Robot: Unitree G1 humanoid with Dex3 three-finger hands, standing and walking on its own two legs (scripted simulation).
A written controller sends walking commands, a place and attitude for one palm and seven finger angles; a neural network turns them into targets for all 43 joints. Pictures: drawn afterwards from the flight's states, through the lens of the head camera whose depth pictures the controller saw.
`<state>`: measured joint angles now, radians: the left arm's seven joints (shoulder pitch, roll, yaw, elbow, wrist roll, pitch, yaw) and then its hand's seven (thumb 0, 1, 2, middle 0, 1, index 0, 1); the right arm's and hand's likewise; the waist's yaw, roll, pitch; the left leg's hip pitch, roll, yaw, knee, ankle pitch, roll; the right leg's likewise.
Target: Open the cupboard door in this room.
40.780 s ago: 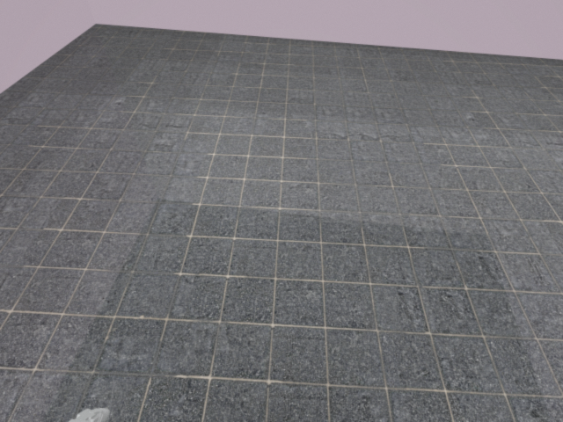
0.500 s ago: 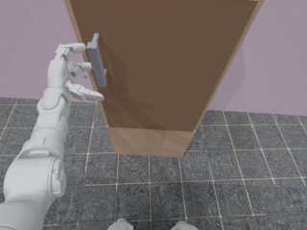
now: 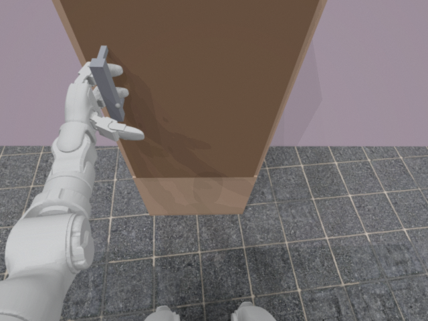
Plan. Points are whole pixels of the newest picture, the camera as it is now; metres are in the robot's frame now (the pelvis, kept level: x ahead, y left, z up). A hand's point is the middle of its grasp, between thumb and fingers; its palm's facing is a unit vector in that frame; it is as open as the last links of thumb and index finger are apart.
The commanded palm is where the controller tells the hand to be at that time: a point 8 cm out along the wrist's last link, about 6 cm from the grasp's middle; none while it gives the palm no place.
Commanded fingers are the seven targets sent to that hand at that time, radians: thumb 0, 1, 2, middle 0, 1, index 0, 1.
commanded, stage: slide the fingers in behind the handle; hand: left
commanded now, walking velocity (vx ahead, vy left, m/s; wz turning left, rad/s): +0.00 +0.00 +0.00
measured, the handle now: (111, 85) +0.54 +0.17 +0.11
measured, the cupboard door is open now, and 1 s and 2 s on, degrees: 0 0 41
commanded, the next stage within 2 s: close the thumb around the handle in 0.08 s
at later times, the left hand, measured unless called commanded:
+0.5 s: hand (115, 107) +0.49 +0.15 +0.10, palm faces -0.02 -1.00 +0.00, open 11.1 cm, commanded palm +0.46 +0.21 +0.11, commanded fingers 0.00 0.45 0.71 -0.37 -1.30 -0.37 -1.30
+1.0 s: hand (119, 107) +0.48 +0.15 +0.10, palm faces -0.03 -1.00 +0.00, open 5.7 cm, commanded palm +0.46 +0.20 +0.11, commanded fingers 0.00 0.90 0.90 -0.40 -1.35 -0.40 -1.35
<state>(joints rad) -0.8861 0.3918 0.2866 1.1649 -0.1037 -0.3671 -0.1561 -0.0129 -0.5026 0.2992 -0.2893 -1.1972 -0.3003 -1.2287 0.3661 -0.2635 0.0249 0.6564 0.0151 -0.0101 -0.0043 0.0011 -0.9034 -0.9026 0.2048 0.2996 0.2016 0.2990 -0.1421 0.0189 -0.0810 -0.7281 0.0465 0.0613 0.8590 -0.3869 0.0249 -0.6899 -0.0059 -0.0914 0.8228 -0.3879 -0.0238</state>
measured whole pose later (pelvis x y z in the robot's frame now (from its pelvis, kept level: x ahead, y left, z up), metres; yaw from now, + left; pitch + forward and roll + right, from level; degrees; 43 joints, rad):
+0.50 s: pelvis +0.00 +0.00 +0.00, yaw -1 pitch +14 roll -1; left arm -0.83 0.40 0.33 1.12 -0.13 -0.35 -0.21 -0.01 -0.06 0.49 -0.33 -1.24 -0.34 -1.25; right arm 0.39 -0.27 0.02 0.65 0.03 0.03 -0.02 0.00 -0.90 -0.90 0.20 0.30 0.20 0.30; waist -0.14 0.02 -0.08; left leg -0.69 0.06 0.07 0.83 -0.38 0.02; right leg -0.66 0.01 -0.08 0.79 -0.38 -0.03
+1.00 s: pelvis +0.00 +0.01 +0.00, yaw -1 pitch +14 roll -1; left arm -0.85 0.36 0.30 1.13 -0.11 -0.37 -0.17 0.01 0.71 0.84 -0.37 -1.34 -0.38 -1.35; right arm 0.38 -0.26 0.02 0.65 0.02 0.03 -0.01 0.00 -0.90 -0.90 0.21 0.30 0.20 0.30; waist -0.14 0.02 -0.09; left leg -0.71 0.05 0.07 0.85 -0.39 0.03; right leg -0.67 0.00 -0.07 0.81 -0.38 -0.02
